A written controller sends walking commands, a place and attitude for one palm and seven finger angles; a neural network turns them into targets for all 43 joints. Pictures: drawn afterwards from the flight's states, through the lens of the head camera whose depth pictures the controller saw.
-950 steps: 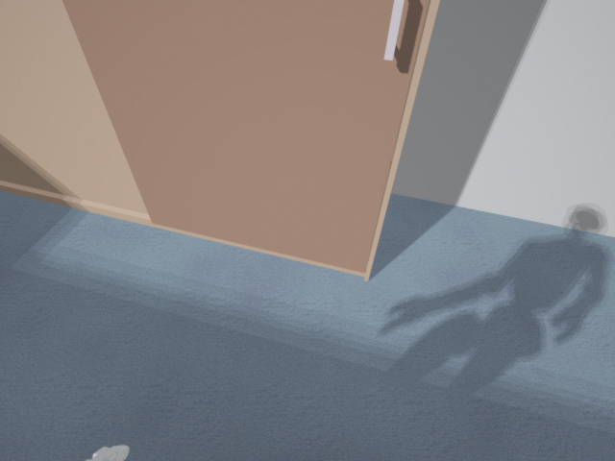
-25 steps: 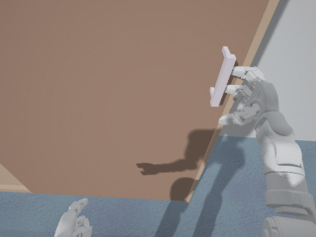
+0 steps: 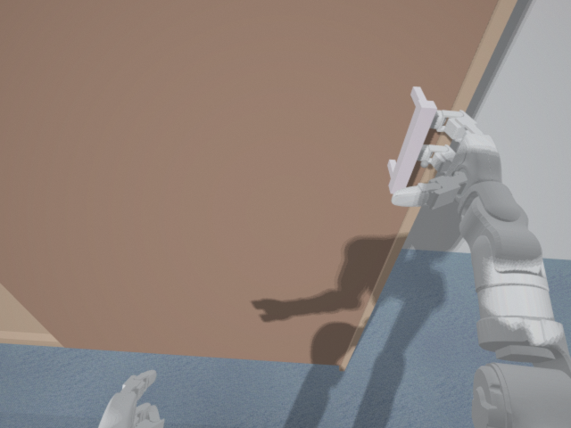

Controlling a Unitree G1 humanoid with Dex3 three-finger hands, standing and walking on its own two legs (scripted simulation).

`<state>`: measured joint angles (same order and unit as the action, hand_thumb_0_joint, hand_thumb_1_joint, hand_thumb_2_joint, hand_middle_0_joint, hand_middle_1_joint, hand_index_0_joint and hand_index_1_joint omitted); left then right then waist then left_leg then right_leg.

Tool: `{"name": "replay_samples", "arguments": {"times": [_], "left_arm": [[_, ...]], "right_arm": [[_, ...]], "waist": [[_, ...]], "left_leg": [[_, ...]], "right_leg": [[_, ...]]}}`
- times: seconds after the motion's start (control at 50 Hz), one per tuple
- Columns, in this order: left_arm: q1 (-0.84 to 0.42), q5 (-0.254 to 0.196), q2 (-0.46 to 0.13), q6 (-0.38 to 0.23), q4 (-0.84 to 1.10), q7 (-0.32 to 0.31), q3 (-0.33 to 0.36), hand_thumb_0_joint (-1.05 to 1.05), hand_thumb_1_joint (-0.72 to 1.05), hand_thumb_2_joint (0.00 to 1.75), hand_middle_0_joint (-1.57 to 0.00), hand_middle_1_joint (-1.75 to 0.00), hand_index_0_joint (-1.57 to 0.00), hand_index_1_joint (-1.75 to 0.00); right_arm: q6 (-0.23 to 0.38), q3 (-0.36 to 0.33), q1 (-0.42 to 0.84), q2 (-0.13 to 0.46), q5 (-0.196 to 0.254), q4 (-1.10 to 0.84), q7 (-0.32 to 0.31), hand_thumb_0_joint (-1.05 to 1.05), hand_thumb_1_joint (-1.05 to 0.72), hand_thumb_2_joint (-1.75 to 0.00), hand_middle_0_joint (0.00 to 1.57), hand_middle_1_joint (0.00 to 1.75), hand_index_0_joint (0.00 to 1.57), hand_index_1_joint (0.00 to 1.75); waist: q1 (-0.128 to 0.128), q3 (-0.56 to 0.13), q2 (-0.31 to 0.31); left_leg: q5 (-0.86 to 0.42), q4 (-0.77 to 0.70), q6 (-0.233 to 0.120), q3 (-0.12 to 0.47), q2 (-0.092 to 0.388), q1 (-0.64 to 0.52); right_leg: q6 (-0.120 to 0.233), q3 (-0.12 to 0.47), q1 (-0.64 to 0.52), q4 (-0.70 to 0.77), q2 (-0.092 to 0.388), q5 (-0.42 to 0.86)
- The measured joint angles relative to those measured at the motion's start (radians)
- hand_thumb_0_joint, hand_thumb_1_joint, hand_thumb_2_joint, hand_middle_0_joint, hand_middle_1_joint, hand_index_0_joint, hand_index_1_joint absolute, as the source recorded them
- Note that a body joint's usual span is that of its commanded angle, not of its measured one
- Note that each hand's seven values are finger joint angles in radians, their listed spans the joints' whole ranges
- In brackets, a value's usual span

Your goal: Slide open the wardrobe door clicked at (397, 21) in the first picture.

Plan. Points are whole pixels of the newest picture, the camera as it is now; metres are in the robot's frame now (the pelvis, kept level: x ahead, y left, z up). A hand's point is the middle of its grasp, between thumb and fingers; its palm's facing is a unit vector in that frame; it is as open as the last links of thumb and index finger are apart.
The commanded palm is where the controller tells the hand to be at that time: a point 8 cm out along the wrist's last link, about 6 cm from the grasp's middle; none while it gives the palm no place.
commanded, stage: feel for the door with the fingertips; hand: right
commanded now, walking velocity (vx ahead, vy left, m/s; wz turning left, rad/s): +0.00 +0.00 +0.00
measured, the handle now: (406, 142) +0.46 -0.13 +0.20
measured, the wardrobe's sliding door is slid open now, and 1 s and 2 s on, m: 0.00 0.00 0.00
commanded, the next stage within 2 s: slide the fingers in behind the handle in 0.20 s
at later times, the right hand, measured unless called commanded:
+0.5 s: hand (419, 158) +0.42 -0.14 +0.21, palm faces -0.01 +1.00 +0.01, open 13.7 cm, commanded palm +0.39 -0.19 +0.20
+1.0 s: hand (414, 167) +0.40 -0.13 +0.21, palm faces -0.02 +1.00 +0.01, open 14.0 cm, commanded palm +0.38 -0.18 +0.20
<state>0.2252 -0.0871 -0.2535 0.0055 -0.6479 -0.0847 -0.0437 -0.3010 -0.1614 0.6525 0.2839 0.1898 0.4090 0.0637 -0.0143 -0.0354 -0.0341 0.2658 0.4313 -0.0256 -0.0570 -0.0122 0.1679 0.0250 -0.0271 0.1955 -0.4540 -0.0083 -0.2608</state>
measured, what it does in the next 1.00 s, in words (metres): stands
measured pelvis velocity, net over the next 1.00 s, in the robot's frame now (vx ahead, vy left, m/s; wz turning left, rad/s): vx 0.00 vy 0.00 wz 0.01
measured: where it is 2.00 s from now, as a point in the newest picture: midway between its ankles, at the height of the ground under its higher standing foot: outside the picture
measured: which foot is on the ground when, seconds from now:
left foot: down 0.00-1.00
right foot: down 0.00-1.00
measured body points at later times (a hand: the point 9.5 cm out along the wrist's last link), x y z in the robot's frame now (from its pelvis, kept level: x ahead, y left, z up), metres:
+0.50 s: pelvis -0.01 +0.01 +0.00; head -0.02 +0.02 +0.45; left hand +0.10 +0.26 -0.11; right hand +0.42 -0.19 +0.21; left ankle -0.02 +0.10 -0.74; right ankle -0.01 -0.10 -0.74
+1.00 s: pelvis +0.00 +0.00 +0.00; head -0.02 +0.01 +0.45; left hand +0.16 +0.23 -0.09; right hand +0.40 -0.18 +0.21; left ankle -0.02 +0.10 -0.74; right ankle -0.01 -0.10 -0.74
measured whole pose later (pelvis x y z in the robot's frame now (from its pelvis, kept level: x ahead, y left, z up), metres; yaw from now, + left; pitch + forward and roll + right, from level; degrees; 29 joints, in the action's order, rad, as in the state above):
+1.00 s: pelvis +0.00 +0.00 +0.00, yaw +1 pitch +0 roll +0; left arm 0.20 -0.08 -0.23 0.00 -0.62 -0.07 -0.05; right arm -0.29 -0.14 0.63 0.23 0.20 0.39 0.04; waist 0.00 -0.05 -0.03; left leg 0.25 0.41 -0.02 -0.04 -0.01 0.16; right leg 0.03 -0.04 0.18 -0.43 -0.01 -0.24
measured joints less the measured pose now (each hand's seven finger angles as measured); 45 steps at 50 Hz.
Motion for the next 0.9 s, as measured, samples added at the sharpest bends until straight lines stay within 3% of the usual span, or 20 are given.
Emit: {"name": "replay_samples", "arguments": {"times": [0.16,0.3,0.56,0.9], "left_arm": [[0.022,0.005,-0.001,-0.002,-0.011,0.003,0.005,0.01,0.91,0.9,-0.2,-0.3,-0.2,-0.3],[0.041,0.005,0.009,-0.005,-0.013,0.006,-0.002,0.01,0.9,0.9,-0.2,-0.3,-0.2,-0.3],[0.06,-0.003,-0.008,-0.016,0.001,0.007,0.01,0.01,0.9,0.9,-0.2,-0.3,-0.2,-0.3],[-0.01,-0.002,0.01,-0.01,0.017,0.012,-0.001,0.01,0.9,0.9,-0.2,-0.3,-0.2,-0.3]], "right_arm": [[0.043,-0.023,0.035,-0.021,0.017,0.086,-0.001,-0.01,0.5,-0.3,0.31,1.21,0.32,1.21],[0.085,-0.033,0.053,0.001,-0.004,0.139,0.013,-0.01,0.5,-0.3,0.35,1.23,0.33,1.23],[0.121,-0.072,0.019,0.021,0.009,0.14,0.042,-0.01,0.5,-0.3,0.34,1.22,0.33,1.22],[0.027,0.005,-0.04,-0.044,0.014,-0.024,0.005,-0.01,0.5,-0.3,0.3,1.2,0.3,1.2]], "waist": [[-0.007,-0.012,-0.011],[-0.014,-0.008,0.0],[-0.02,-0.01,-0.007],[0.011,-0.013,-0.003]], "left_leg": [[-0.005,-0.001,-0.001,0.007,0.001,0.013],[-0.009,-0.003,-0.008,0.008,-0.009,0.012],[-0.022,-0.014,-0.007,0.023,-0.015,0.012],[-0.017,-0.018,0.003,0.014,-0.001,-0.013]], "right_leg": [[-0.001,-0.007,0.003,0.018,-0.001,0.012],[-0.006,-0.007,0.003,0.013,0.009,0.012],[-0.006,-0.022,-0.002,0.023,0.015,0.018],[0.004,-0.013,-0.02,0.023,0.0,0.015]]}}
